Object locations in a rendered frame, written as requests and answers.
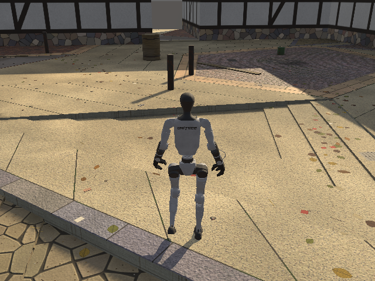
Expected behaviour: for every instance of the robot right thigh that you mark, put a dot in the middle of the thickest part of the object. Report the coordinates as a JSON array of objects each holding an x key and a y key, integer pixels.
[{"x": 201, "y": 178}]

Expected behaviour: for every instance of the left robot hand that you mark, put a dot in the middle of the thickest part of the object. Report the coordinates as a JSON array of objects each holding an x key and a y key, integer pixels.
[{"x": 156, "y": 163}]

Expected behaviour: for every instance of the right robot hand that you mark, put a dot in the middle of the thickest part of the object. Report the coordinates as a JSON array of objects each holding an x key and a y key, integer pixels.
[{"x": 219, "y": 167}]

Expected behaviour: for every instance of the left robot upper arm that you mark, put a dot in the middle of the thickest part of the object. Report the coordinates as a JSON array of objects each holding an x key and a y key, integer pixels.
[{"x": 169, "y": 123}]

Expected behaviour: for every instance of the right robot forearm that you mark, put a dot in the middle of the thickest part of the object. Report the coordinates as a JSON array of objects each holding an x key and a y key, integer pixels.
[{"x": 216, "y": 155}]

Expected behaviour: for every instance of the left robot shin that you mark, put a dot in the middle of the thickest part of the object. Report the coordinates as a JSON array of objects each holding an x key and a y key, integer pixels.
[{"x": 173, "y": 207}]

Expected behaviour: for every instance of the right robot upper arm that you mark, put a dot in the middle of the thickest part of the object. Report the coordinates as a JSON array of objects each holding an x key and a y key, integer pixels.
[{"x": 205, "y": 123}]

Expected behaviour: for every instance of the left robot forearm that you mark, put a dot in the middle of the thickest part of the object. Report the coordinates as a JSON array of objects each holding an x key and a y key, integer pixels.
[{"x": 159, "y": 153}]

